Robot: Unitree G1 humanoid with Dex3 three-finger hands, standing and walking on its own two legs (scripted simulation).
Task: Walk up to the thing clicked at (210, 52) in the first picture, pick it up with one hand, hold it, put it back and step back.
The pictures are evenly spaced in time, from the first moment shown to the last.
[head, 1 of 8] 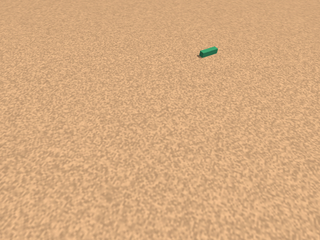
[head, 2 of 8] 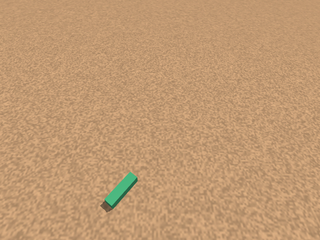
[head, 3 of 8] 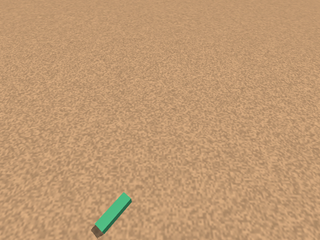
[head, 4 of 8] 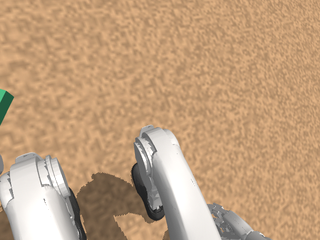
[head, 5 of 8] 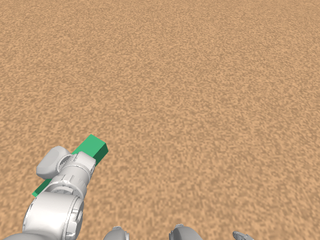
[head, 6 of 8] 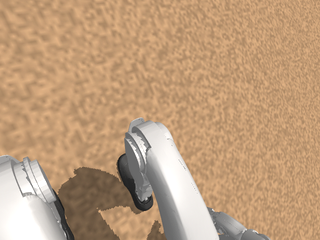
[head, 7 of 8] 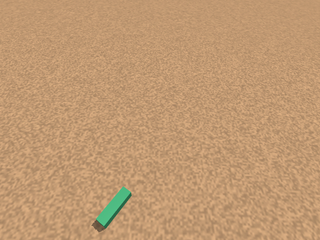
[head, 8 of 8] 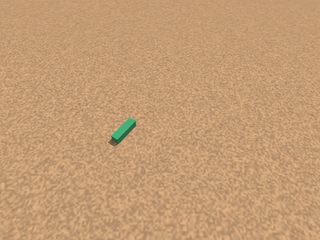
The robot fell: no
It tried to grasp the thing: yes
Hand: left
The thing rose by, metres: 0.65
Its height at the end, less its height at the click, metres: +0.00
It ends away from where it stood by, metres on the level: 0.01
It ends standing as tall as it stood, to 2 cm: yes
